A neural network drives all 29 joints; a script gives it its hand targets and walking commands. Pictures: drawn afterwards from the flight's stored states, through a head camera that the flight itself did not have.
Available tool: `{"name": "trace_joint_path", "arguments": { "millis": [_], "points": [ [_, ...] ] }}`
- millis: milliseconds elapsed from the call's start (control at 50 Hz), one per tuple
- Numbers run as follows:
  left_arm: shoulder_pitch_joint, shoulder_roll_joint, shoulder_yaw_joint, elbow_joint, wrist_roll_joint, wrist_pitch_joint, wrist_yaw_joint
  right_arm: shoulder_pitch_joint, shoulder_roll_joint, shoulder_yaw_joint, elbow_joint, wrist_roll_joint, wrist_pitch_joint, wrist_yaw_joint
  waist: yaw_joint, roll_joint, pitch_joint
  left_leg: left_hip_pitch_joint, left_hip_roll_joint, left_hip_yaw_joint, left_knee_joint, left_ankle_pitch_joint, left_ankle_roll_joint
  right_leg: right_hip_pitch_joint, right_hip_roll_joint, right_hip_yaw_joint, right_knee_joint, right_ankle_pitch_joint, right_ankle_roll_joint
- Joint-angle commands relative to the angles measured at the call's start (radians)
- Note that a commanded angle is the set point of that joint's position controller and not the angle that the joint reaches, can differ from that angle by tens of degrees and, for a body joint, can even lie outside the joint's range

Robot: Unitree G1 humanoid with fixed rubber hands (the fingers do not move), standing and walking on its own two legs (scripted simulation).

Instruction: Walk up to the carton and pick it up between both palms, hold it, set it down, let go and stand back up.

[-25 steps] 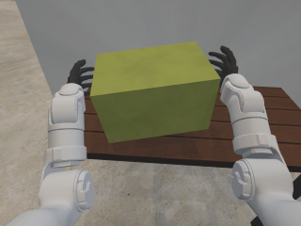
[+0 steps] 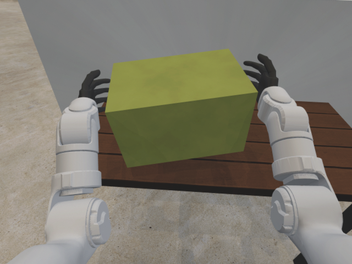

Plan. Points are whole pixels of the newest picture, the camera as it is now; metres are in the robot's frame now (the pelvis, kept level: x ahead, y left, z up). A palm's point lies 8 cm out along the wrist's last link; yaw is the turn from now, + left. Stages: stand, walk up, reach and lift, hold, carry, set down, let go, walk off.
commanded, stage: hold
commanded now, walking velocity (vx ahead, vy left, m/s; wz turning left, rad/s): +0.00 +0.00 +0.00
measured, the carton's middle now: (178, 107) +0.43 +0.00 +0.18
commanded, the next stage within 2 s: set down in 0.30 s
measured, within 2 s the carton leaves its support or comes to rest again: neither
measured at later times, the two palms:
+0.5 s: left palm (88, 104) +0.37 +0.19 +0.23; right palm (264, 91) +0.38 -0.18 +0.25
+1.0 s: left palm (102, 117) +0.40 +0.18 +0.17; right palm (256, 101) +0.42 -0.19 +0.20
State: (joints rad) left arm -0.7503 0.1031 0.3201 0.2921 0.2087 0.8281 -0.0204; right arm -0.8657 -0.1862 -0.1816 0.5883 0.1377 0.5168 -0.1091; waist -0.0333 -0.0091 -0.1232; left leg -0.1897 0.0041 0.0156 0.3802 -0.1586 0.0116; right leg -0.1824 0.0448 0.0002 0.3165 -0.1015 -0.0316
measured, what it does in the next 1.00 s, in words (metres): stands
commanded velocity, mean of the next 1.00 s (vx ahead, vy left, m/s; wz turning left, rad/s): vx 0.00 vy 0.00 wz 0.00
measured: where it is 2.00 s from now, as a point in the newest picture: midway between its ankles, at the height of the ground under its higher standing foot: outside the picture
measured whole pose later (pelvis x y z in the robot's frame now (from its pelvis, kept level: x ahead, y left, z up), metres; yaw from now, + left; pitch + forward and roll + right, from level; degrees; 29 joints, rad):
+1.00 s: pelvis +0.03 +0.00 +0.00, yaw +0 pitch -1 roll +0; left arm -0.61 0.02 0.32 0.27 0.30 0.60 0.00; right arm -0.76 -0.13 -0.21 0.67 0.09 0.11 -0.05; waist -0.03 -0.01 -0.06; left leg -0.15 0.00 0.02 0.35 -0.18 0.01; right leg -0.16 0.04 0.00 0.32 -0.14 -0.03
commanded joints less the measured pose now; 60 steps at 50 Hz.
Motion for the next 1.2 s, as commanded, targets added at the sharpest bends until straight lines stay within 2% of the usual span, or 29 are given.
{"name": "trace_joint_path", "arguments": {
  "millis": [0,80,100,120,160,180,240,260,280,300,360,420,460,480,500,560,600,640,720,740,800,860,900,920,980,1020,1120,1160,1180],
  "points": [
    [-0.764,-0.454,-0.373,-0.222,-0.193,-0.089,-0.205,-0.663,0.493,0.326,-0.174,0.151,-0.017,0.185,-0.095,0.019,-0.33,0.044,-0.007,-0.051,-0.142,0.045,-0.031,0.38,-0.04,0.015,-0.057,0.131,0.014],
    [-0.837,-0.435,-0.396,-0.331,-0.219,-0.11,-0.196,-0.691,0.524,0.327,-0.247,0.152,-0.024,0.181,-0.1,0.027,-0.444,0.05,-0.018,-0.043,-0.124,0.066,-0.027,0.425,-0.046,0.025,-0.042,0.17,0.018],
    [-0.811,-0.416,-0.354,-0.235,-0.193,-0.097,-0.199,-0.654,0.478,0.288,-0.135,0.124,-0.004,0.185,-0.097,0.028,-0.303,0.01,-0.007,-0.051,-0.152,-0.017,-0.026,0.362,-0.051,0.031,-0.056,0.066,0.01],
    [-0.798,-0.437,-0.378,-0.275,-0.206,-0.101,-0.202,-0.696,0.523,0.327,-0.235,0.143,-0.027,0.182,-0.084,0.019,-0.402,0.033,-0.013,-0.042,-0.132,0.061,-0.019,0.405,-0.048,0.03,-0.049,0.136,0.021],
    [-0.767,-0.426,-0.35,-0.219,-0.187,-0.092,-0.207,-0.678,0.509,0.321,-0.199,0.139,-0.018,0.181,-0.082,0.009,-0.347,0.035,-0.019,-0.034,-0.145,0.01,-0.015,0.387,-0.043,0.019,-0.061,0.075,0.022],
    [-0.785,-0.435,-0.378,-0.269,-0.193,-0.097,-0.202,-0.692,0.529,0.338,-0.229,0.158,-0.029,0.179,-0.075,0.038,-0.41,0.044,-0.023,-0.03,-0.132,0.075,-0.019,0.409,-0.043,0.018,-0.049,0.147,0.024],
    [-0.791,-0.453,-0.399,-0.266,-0.205,-0.102,-0.2,-0.689,0.516,0.307,-0.22,0.135,-0.029,0.179,-0.106,0.045,-0.394,0.017,-0.013,-0.045,-0.134,0.05,-0.024,0.407,-0.049,0.03,-0.043,0.151,0.013],
    [-0.803,-0.451,-0.383,-0.266,-0.206,-0.104,-0.202,-0.7,0.519,0.32,-0.224,0.149,-0.022,0.18,-0.089,0.028,-0.38,0.039,-0.011,-0.043,-0.136,0.048,-0.021,0.384,-0.038,0.022,-0.045,0.125,0.016],
    [-0.79,-0.444,-0.392,-0.26,-0.21,-0.098,-0.202,-0.672,0.503,0.311,-0.198,0.137,-0.019,0.183,-0.112,0.044,-0.379,0.033,-0.008,-0.055,-0.133,0.02,-0.025,0.384,-0.048,0.036,-0.053,0.106,0.007],
    [-0.644,-0.471,-0.333,-0.193,-0.137,-0.059,-0.207,-0.633,0.514,0.276,-0.192,0.165,-0.023,0.173,-0.072,0.024,-0.275,0.039,-0.052,-0.024,-0.148,0.044,0.013,0.405,-0.005,0.007,-0.067,0.112,0.023],
    [-0.732,-0.471,-0.377,-0.251,-0.178,-0.084,-0.209,-0.685,0.512,0.239,-0.222,0.145,-0.049,0.175,-0.085,0.025,-0.377,0.068,-0.031,-0.025,-0.142,0.059,0.001,0.406,0.0,-0.013,-0.025,0.109,0.026],
    [-0.795,-0.498,-0.376,-0.228,-0.169,-0.122,-0.208,-0.735,0.505,0.213,-0.19,0.106,-0.1,0.185,-0.093,0.064,-0.34,0.07,-0.024,-0.032,-0.156,-0.007,-0.002,0.355,-0.014,-0.006,-0.048,0.053,0.013],
    [-0.789,-0.466,-0.31,-0.191,-0.143,-0.137,-0.206,-0.767,0.494,0.204,-0.173,0.078,-0.136,0.2,-0.067,0.049,-0.359,0.057,-0.01,-0.034,-0.174,-0.026,0.006,0.396,-0.018,-0.018,-0.048,0.027,0.021],
    [-0.781,-0.443,-0.312,-0.205,-0.147,-0.16,-0.203,-0.802,0.51,0.213,-0.253,0.06,-0.172,0.198,-0.056,0.03,-0.413,0.064,-0.026,-0.022,-0.148,-0.011,0.008,0.383,-0.036,-0.007,-0.052,0.019,0.024],
    [-0.793,-0.453,-0.318,-0.235,-0.134,-0.193,-0.201,-0.799,0.491,0.19,-0.229,0.037,-0.221,0.21,-0.058,0.073,-0.42,0.064,-0.003,-0.029,-0.165,-0.019,-0.003,0.387,-0.029,-0.031,-0.032,0.024,0.023],
    [-0.703,-0.397,-0.213,-0.11,-0.04,-0.208,-0.21,-0.703,0.475,0.141,-0.099,-0.033,-0.268,0.229,-0.023,0.052,-0.311,0.056,-0.002,0.0,-0.185,-0.073,0.016,0.365,-0.05,-0.037,-0.056,-0.082,0.032],
    [-0.642,-0.414,-0.197,-0.041,-0.016,-0.217,-0.224,-0.66,0.424,0.087,-0.046,-0.074,-0.297,0.239,-0.046,0.038,-0.232,0.024,0.015,-0.008,-0.22,-0.145,0.017,0.369,-0.045,-0.064,-0.066,-0.12,0.033],
    [-0.626,-0.413,-0.216,-0.061,-0.008,-0.231,-0.225,-0.58,0.442,0.083,0.034,-0.094,-0.317,0.238,-0.057,0.051,-0.194,0.018,0.012,0.004,-0.216,-0.104,0.005,0.392,-0.053,-0.056,-0.071,-0.088,0.043],
    [-0.564,-0.41,-0.247,-0.04,-0.017,-0.243,-0.219,-0.576,0.439,0.094,0.005,-0.098,-0.354,0.23,-0.062,0.016,-0.18,0.057,-0.009,0.016,-0.191,-0.065,0.002,0.366,-0.063,-0.063,-0.091,-0.079,0.039],
    [-0.518,-0.427,-0.265,-0.069,-0.041,-0.238,-0.216,-0.598,0.426,0.126,-0.064,-0.084,-0.366,0.226,-0.041,-0.004,-0.221,0.111,-0.008,0.02,-0.173,0.009,0.005,0.348,-0.05,-0.076,-0.088,-0.03,0.042],
    [-0.542,-0.454,-0.328,-0.17,-0.075,-0.277,-0.177,-0.567,0.445,0.171,-0.052,-0.048,-0.403,0.229,-0.034,0.033,-0.333,0.198,0.002,0.005,-0.131,0.196,-0.027,0.351,-0.033,-0.082,-0.06,0.088,0.042],
    [-0.572,-0.51,-0.451,-0.31,-0.143,-0.331,-0.138,-0.57,0.481,0.255,-0.165,-0.008,-0.463,0.228,-0.026,0.048,-0.479,0.309,0.005,-0.008,-0.058,0.401,-0.055,0.321,-0.023,-0.091,-0.042,0.206,0.043],
    [-0.525,-0.51,-0.449,-0.349,-0.13,-0.336,-0.123,-0.568,0.496,0.333,-0.214,0.035,-0.467,0.221,0.0,0.01,-0.473,0.311,-0.009,-0.001,-0.022,0.532,-0.05,0.38,-0.015,-0.089,-0.016,0.358,0.054],
    [-0.516,-0.499,-0.42,-0.344,-0.107,-0.338,-0.117,-0.538,0.491,0.338,-0.154,0.04,-0.462,0.222,0.01,0.001,-0.458,0.298,-0.016,0.009,-0.033,0.498,-0.045,0.403,-0.025,-0.075,-0.019,0.375,0.055],
    [-0.46,-0.508,-0.438,-0.409,-0.108,-0.333,-0.105,-0.502,0.489,0.405,-0.211,0.078,-0.456,0.22,0.02,-0.007,-0.491,0.285,-0.022,-0.003,-0.023,0.514,-0.04,0.44,-0.026,-0.071,0.01,0.477,0.068],
    [-0.45,-0.523,-0.494,-0.456,-0.14,-0.342,-0.101,-0.508,0.496,0.432,-0.295,0.085,-0.465,0.21,-0.003,-0.02,-0.542,0.305,-0.025,-0.008,-0.007,0.554,-0.042,0.453,-0.027,-0.065,0.03,0.57,0.073],
    [-0.389,-0.473,-0.374,-0.317,-0.063,-0.275,-0.117,-0.427,0.389,0.333,-0.118,0.034,-0.401,0.218,-0.014,-0.003,-0.321,0.25,-0.018,0.013,-0.065,0.391,-0.04,0.404,-0.03,-0.073,-0.017,0.386,0.051],
    [-0.391,-0.487,-0.37,-0.317,-0.062,-0.269,-0.116,-0.457,0.397,0.337,-0.119,0.037,-0.406,0.232,0.018,-0.007,-0.31,0.232,-0.016,0.011,-0.075,0.351,-0.031,0.389,-0.031,-0.068,-0.014,0.346,0.047],
    [-0.447,-0.481,-0.384,-0.345,-0.079,-0.285,-0.114,-0.471,0.404,0.319,-0.139,0.029,-0.415,0.233,0.005,-0.006,-0.355,0.224,-0.014,0.009,-0.074,0.335,-0.027,0.387,-0.029,-0.066,-0.017,0.318,0.043]
  ]
}}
